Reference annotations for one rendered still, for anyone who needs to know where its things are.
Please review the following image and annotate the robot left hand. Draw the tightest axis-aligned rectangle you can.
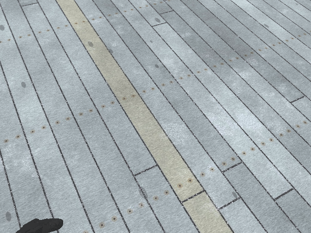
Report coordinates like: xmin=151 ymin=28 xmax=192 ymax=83
xmin=16 ymin=218 xmax=63 ymax=233

